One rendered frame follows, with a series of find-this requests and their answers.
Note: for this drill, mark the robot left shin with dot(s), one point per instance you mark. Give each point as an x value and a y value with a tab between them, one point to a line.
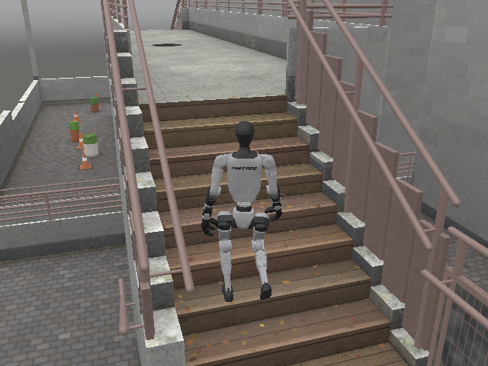
225	261

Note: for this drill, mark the robot right forearm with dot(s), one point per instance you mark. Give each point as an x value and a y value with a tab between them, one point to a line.
276	200

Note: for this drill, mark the right robot hand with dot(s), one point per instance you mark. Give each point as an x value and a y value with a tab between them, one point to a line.
271	210

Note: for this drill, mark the robot left upper arm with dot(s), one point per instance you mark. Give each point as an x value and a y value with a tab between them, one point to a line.
217	173

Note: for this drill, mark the robot right upper arm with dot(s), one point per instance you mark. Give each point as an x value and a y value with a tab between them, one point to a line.
271	174

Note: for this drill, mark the robot left foot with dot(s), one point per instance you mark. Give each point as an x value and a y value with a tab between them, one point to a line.
228	296

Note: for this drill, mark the left robot hand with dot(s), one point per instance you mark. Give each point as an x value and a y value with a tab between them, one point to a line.
205	225

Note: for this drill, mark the robot left forearm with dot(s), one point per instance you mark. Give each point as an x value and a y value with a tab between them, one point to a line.
209	205

